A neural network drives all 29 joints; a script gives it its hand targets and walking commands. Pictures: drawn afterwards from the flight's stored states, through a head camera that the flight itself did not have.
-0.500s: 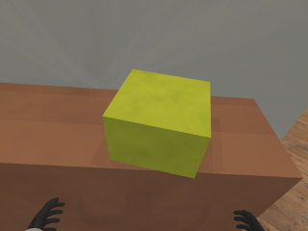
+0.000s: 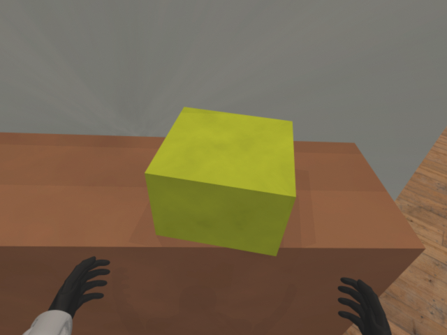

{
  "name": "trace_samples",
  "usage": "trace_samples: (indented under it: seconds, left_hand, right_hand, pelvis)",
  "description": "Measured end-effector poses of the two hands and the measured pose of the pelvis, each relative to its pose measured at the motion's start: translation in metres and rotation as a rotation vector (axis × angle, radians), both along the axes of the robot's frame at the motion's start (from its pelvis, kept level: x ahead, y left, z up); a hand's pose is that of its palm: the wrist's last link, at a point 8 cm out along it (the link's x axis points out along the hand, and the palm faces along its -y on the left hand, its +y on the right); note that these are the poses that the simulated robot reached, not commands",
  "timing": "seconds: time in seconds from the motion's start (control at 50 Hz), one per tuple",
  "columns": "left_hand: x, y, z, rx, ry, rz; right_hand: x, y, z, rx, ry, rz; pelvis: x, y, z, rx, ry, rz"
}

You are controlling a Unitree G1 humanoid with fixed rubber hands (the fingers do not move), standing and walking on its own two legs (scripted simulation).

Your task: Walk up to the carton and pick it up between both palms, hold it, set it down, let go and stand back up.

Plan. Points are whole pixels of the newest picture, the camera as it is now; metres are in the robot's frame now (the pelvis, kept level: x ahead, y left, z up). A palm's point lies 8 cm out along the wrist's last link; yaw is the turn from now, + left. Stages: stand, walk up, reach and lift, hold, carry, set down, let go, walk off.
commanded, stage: reach and lift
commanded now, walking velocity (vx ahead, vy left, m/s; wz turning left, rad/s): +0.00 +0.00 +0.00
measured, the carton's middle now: (226, 176) +0.49 +0.01 +0.03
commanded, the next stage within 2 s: none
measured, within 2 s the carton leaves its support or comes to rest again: neither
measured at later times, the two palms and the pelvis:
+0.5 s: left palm (76, 282) +0.21 +0.25 +0.04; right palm (371, 305) +0.18 -0.21 +0.06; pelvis +0.01 +0.00 +0.00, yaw +0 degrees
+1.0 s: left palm (88, 218) +0.30 +0.25 +0.09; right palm (352, 236) +0.28 -0.19 +0.11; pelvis +0.03 -0.01 +0.00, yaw +0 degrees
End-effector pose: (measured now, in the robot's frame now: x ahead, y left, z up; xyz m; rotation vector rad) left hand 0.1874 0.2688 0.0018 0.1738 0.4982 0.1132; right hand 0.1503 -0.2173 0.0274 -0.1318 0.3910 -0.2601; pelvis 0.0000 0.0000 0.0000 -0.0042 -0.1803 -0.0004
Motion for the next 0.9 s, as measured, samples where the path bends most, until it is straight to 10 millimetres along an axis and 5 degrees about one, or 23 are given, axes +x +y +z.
trace_samples:
  seconds: [0.12, 0.3, 0.48, 0.9]
  left_hand:
    - [0.004, -0.005, 0.006, 0.003, -0.022, -0.009]
    - [0.017, -0.017, 0.033, -0.053, -0.145, -0.032]
    - [0.023, -0.015, 0.033, -0.077, -0.145, -0.023]
    - [0.09, -0.016, 0.074, -0.103, -0.205, -0.001]
  right_hand:
    - [0.01, 0.001, 0.001, 0.02, 0.022, 0.021]
    - [0.024, 0.004, 0.037, 0.042, -0.115, 0.012]
    - [0.031, 0.006, 0.033, 0.067, -0.053, -0.001]
    - [0.11, 0.022, 0.073, 0.096, -0.176, 0.078]
  pelvis:
    - [0.002, -0.003, 0.0, 0.002, 0.003, 0.0]
    - [0.006, -0.004, 0.0, 0.003, 0.01, 0.0]
    - [0.011, -0.003, 0.001, 0.002, 0.02, 0.0]
    - [0.027, -0.006, 0.001, 0.005, 0.043, -0.001]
